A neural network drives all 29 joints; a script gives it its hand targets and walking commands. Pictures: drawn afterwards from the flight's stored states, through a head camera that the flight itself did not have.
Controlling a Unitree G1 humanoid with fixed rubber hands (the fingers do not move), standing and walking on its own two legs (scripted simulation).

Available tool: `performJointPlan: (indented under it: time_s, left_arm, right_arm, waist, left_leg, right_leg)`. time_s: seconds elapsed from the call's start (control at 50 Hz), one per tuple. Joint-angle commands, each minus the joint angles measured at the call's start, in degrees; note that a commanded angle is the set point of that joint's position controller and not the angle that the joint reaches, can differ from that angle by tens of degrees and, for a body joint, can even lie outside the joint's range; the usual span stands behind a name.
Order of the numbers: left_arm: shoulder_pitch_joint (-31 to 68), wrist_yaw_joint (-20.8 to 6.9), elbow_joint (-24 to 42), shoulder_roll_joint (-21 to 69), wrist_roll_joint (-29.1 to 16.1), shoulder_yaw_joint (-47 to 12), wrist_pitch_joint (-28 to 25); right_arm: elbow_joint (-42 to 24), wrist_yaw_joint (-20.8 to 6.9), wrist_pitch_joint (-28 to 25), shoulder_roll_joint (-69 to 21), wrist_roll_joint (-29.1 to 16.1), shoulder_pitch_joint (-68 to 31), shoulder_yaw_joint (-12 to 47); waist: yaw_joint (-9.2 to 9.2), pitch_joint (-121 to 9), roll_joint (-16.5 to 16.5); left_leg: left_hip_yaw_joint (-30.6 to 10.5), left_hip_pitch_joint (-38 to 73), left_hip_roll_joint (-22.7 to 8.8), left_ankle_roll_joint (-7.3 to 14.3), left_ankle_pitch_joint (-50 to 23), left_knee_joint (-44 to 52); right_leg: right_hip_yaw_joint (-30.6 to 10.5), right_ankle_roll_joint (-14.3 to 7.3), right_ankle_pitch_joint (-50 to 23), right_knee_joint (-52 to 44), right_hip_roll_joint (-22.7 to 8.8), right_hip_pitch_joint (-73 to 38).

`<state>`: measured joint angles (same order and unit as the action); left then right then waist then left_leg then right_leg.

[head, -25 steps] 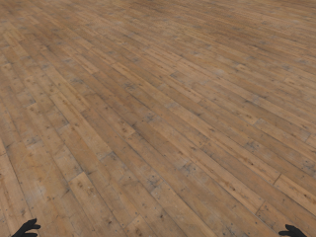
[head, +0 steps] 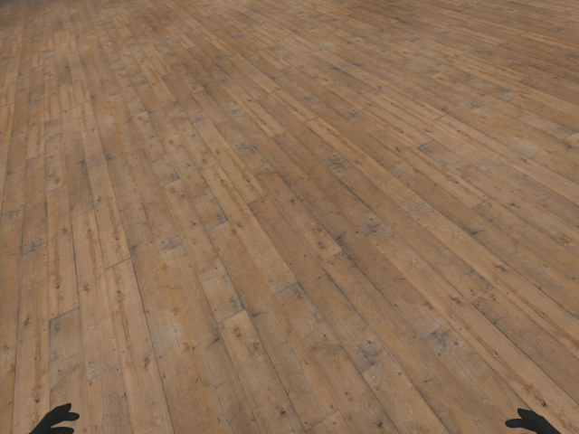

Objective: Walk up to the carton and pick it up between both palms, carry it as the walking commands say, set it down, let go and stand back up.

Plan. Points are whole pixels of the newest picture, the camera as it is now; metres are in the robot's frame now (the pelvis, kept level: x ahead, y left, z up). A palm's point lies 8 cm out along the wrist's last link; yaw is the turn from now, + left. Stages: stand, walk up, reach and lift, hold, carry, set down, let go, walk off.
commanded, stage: walk up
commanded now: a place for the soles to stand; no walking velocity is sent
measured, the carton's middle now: out of the picture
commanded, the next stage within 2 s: none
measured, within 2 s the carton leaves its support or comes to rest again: neither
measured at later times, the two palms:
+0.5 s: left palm out of the picture +0.10 +0.51 -0.05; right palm (399, 356) +0.29 -0.13 -0.11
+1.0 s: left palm out of the picture -0.04 +0.62 -0.08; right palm (255, 276) +0.43 +0.12 -0.09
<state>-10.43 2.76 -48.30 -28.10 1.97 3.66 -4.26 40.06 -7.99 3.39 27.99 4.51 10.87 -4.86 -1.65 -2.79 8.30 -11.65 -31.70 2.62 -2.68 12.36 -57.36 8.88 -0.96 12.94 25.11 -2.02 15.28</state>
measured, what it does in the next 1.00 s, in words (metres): steps to the left, turning left: left foot, then right foot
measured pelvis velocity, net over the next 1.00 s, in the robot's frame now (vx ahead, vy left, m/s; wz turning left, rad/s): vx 0.12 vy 0.30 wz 0.70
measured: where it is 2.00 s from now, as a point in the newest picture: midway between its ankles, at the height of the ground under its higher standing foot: outside the picture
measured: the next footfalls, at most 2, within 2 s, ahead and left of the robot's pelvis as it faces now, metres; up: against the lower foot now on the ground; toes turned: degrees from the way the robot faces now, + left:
left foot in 0.20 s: +0.08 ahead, +0.26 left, +0.00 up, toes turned +6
right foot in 0.42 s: +0.15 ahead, +0.04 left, +0.00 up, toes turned +8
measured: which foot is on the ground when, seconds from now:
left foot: up 0.00-0.18, down 0.20-0.42, up 0.44-0.70, down 0.72-0.96, up 0.98-1.00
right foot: down 0.00-0.22, up 0.24-0.40, down 0.42-0.72, up 0.74-0.94, down 0.96-1.00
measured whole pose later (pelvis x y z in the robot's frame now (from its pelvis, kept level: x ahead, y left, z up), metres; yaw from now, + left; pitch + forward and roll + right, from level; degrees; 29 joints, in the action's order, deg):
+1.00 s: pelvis +0.12 +0.30 -0.01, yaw +40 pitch +2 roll +1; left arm -13.9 1.2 -53.0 -27.1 1.5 4.7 -5.8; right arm 40.7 -8.7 3.4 27.7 2.8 9.1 -6.6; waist 2.0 1.8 1.3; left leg -4.6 -21.7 3.4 1.0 17.4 -37.7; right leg 6.5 -1.1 9.1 31.8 -3.9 21.7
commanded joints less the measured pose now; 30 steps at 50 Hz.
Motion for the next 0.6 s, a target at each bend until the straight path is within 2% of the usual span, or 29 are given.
performJointPlan:
  time_s: [0.0, 0.06, 0.12, 0.14, 0.16, 0.18, 0.2, 0.22, 0.24, 0.26, 0.28, 0.3, 0.32, 0.34, 0.36, 0.38, 0.4, 0.42, 0.44, 0.46, 0.48, 0.5, 0.52, 0.54, 0.56, 0.58]
  left_arm:
    - [2.92, -0.37, 3.41, -14.35, 0.60, 3.97, -1.04]
    - [2.02, -1.00, 3.15, -16.53, 1.08, 5.07, -0.87]
    - [2.25, -1.86, 3.31, -18.05, 1.19, 5.71, -0.62]
    - [3.07, -2.10, 3.88, -17.46, 1.20, 5.41, -0.51]
    - [3.56, -2.12, 4.40, -15.88, 1.07, 4.82, -0.28]
    - [4.85, -2.05, 5.36, -14.06, 0.69, 4.16, -0.04]
    - [4.25, -2.05, 7.26, -11.66, -0.06, 3.09, -0.08]
    - [5.59, -1.63, 8.80, -10.64, -0.41, 2.21, -0.06]
    - [7.08, -1.22, 8.63, -11.62, -0.56, 2.19, -0.15]
    - [4.04, -1.59, 7.00, -12.24, -1.11, 1.93, -0.64]
    - [1.41, -1.67, 6.31, -12.64, -1.33, 1.83, -1.22]
    - [-0.32, -1.58, 6.00, -12.21, -1.96, 1.99, -1.33]
    - [-2.05, -1.54, 5.95, -12.09, -2.04, 2.49, -1.27]
    - [-4.48, -1.41, 5.56, -11.85, -2.01, 3.02, -1.36]
    - [-8.81, -1.23, 4.26, -12.25, -1.87, 3.77, -1.38]
    - [-13.72, -0.75, 3.58, -17.38, -0.91, 5.68, -1.47]
    - [-9.10, 0.09, 5.36, -21.23, -0.59, 5.98, -1.36]
    - [-4.22, 0.04, 6.68, -21.11, -1.31, 5.16, -1.10]
    - [0.32, -0.15, 8.19, -19.22, -1.86, 4.70, -0.95]
    - [2.56, -0.32, 8.51, -18.57, -1.64, 4.95, -0.90]
    - [2.92, -0.62, 8.00, -18.44, -1.36, 5.01, -0.89]
    - [3.40, -1.06, 8.11, -18.15, -1.09, 5.14, -1.08]
    - [3.86, -1.31, 8.28, -17.39, -1.10, 5.06, -1.27]
    - [-0.70, -1.23, 3.61, -15.65, -0.62, 5.17, -1.33]
    - [-1.93, -1.35, 3.14, -16.19, -0.21, 5.54, -1.40]
    - [-1.53, -1.54, 2.83, -16.58, 0.00, 5.92, -1.47]
  right_arm:
    - [-4.16, -1.24, -1.00, 7.77, -1.47, -3.99, -1.79]
    - [-4.27, -1.93, -1.58, 7.11, -2.26, -5.17, -1.43]
    - [-3.96, -2.10, -2.22, 6.62, -2.98, -4.22, -1.56]
    - [-2.80, -1.84, -2.53, 7.29, -3.04, -1.72, -1.95]
    - [-0.96, -1.40, -2.66, 8.49, -2.70, 2.28, -2.45]
    - [-0.43, -0.96, -2.46, 10.78, -2.10, 5.05, -2.80]
    - [-1.06, -0.25, -2.02, 16.49, -1.62, 5.95, -3.97]
    - [-2.51, 0.09, -1.87, 18.87, -1.82, 2.62, -3.82]
    - [-3.13, 0.28, -2.01, 18.59, -1.74, -0.79, -3.74]
    - [-3.39, 0.38, -1.61, 15.82, -1.47, -1.39, -3.49]
    - [-3.72, 0.72, -1.38, 13.84, -1.77, -1.38, -2.99]
    - [-4.25, 0.96, -1.49, 12.51, -1.60, -2.44, -2.59]
    - [-5.77, 0.72, -1.62, 11.78, -1.92, -3.87, -2.43]
    - [-7.36, 0.49, -1.73, 11.12, -2.21, -5.99, -2.09]
    - [-8.91, 0.13, -1.68, 9.63, -2.41, -8.38, -1.51]
    - [-11.39, 0.01, -2.01, 5.84, -2.64, -11.00, -0.21]
    - [-12.16, 0.35, -1.88, 4.42, -1.84, -10.24, 0.21]
    - [-10.99, 0.68, -1.48, 7.92, -1.35, -8.45, -0.65]
    - [-10.23, -0.06, -1.14, 8.62, -1.87, -4.50, -0.95]
    - [-9.85, -0.79, -0.76, 8.04, -2.07, -3.94, -0.71]
    - [-9.58, -1.35, -0.70, 8.10, -2.06, -5.22, -0.85]
    - [-9.35, -1.73, -0.75, 8.29, -2.18, -6.24, -1.23]
    - [-8.63, -1.96, -0.88, 8.76, -2.31, -6.45, -1.45]
    - [-5.79, -2.22, -1.38, 9.96, -0.94, -3.76, -2.90]
    - [-5.99, -2.65, -1.57, 9.82, -0.83, -5.47, -3.07]
    - [-6.04, -3.13, -1.82, 9.56, -0.98, -6.68, -3.17]
  waist:
    - [1.19, 0.14, -15.17]
    - [1.09, -0.70, -18.32]
    - [2.15, -2.41, -20.05]
    - [3.44, -4.44, -17.73]
    - [5.66, -6.53, -12.39]
    - [8.53, -4.34, -4.49]
    - [9.54, -3.73, 11.19]
    - [7.79, -1.45, 13.79]
    - [6.93, -2.76, 8.18]
    - [5.08, -2.47, 5.42]
    - [4.25, -4.38, 4.34]
    - [3.41, -6.08, 4.64]
    - [2.45, -7.28, 5.86]
    - [0.42, -8.52, 4.39]
    - [-2.87, -10.08, 1.13]
    - [-6.74, -11.75, -9.21]
    - [-4.25, -10.39, -15.73]
    - [-1.01, -9.30, -9.24]
    - [1.41, -8.61, -7.87]
    - [2.39, -6.06, -11.13]
    - [2.31, -3.28, -15.51]
    - [2.76, -1.83, -18.05]
    - [3.04, -1.25, -17.77]
    - [2.19, 0.77, -20.02]
    - [1.37, 1.98, -19.37]
    - [1.36, 2.90, -19.09]
  left_leg:
    - [1.81, -4.57, -4.82, -0.92, 0.98, 6.88]
    - [6.43, -0.56, -6.47, -0.21, 3.98, 14.03]
    - [11.10, 7.80, -5.61, 1.52, 4.85, 23.28]
    - [12.47, 13.20, -4.14, 2.71, 5.08, 27.38]
    - [13.96, 19.26, -1.61, 3.99, 4.83, 31.34]
    - [10.50, 20.85, -3.33, 5.68, -1.84, 37.60]
    - [-6.78, 24.23, -15.05, 10.45, -16.28, 41.92]
    - [-18.45, 27.43, -18.15, 15.72, -21.57, 40.77]
    - [-16.65, 27.71, -16.33, 18.57, -15.79, 39.32]
    - [-11.41, 29.28, -12.67, 16.64, -17.24, 36.60]
    - [-8.14, 32.90, -10.68, 14.65, -26.23, 32.05]
    - [-4.29, 31.05, -8.38, 13.45, -31.37, 30.07]
    - [-2.84, 25.84, -7.33, 12.56, -30.66, 29.67]
    - [-1.80, 17.88, -6.98, 11.39, -28.98, 27.35]
    - [-0.14, 7.55, -5.74, 9.26, -21.37, 22.80]
    - [4.79, -5.92, 0.03, 5.94, -11.99, 13.61]
    - [5.70, -13.69, 0.06, 3.41, 15.82, 5.41]
    - [0.45, -12.46, -4.44, 3.53, 15.54, -0.30]
    - [0.57, -7.91, -5.54, 3.11, 10.32, -1.71]
    - [2.47, -5.85, -7.63, 2.77, 7.93, -0.94]
    - [2.92, -6.18, -9.13, 2.45, 7.31, 0.19]
    - [2.75, -5.76, -9.89, 2.31, 6.63, 0.89]
    - [3.35, -5.68, -10.21, 1.98, 5.60, 1.89]
    - [5.64, -7.87, -8.58, 1.53, 3.29, 6.05]
    - [6.92, -7.94, -9.28, 1.18, 3.13, 9.17]
    - [8.28, -5.70, -9.66, 1.25, 3.06, 13.13]
  right_leg:
    - [-9.35, -9.26, -9.52, -7.92, -16.65, -6.74]
    - [-4.85, -9.50, -15.72, -3.96, -17.97, -6.80]
    - [-1.36, -7.78, -17.85, 0.52, -17.30, -4.18]
    - [0.42, -6.50, -16.59, 4.86, -15.50, -2.31]
    - [2.84, -4.64, -13.27, 12.67, -12.38, 0.09]
    - [5.00, -2.23, -9.03, 18.91, -9.12, 4.72]
    - [7.15, 0.87, 8.08, 28.47, -2.96, 15.52]
    - [1.74, 2.14, 26.30, 33.55, 2.53, 27.67]
    - [-2.45, 1.80, 21.94, 29.31, -0.26, 25.08]
    - [-2.65, 2.28, 16.78, 25.51, -0.24, 24.30]
    - [-4.26, 2.36, 16.06, 23.17, -0.72, 24.14]
    - [-3.72, 2.53, 14.22, 19.29, -0.50, 20.58]
    - [-3.08, 2.12, 10.88, 14.15, 0.27, 14.12]
    - [-3.80, 1.08, 4.87, 6.56, 0.19, 3.64]
    - [-5.91, -0.34, -2.39, 0.42, -1.86, -9.75]
    - [-17.40, -4.16, -3.94, -4.49, -13.12, -21.26]
    - [-27.02, -8.42, -13.33, -6.99, -29.25, -19.68]
    - [-24.82, -10.63, -13.21, -5.65, -30.18, -15.19]
    - [-20.10, -11.14, -9.21, -6.66, -27.83, -10.46]
    - [-18.26, -10.99, -8.22, -6.48, -26.90, -7.22]
    - [-15.53, -10.34, -8.12, -5.41, -24.94, -6.17]
    - [-11.55, -9.39, -7.84, -4.39, -23.28, -4.75]
    - [-7.77, -8.92, -8.75, -3.73, -21.86, -4.76]
    - [-7.96, -8.80, -6.89, -6.07, -21.44, -8.63]
    - [-6.58, -8.93, -7.12, -6.71, -21.90, -9.25]
    - [-4.59, -8.52, -7.40, -6.28, -21.71, -7.82]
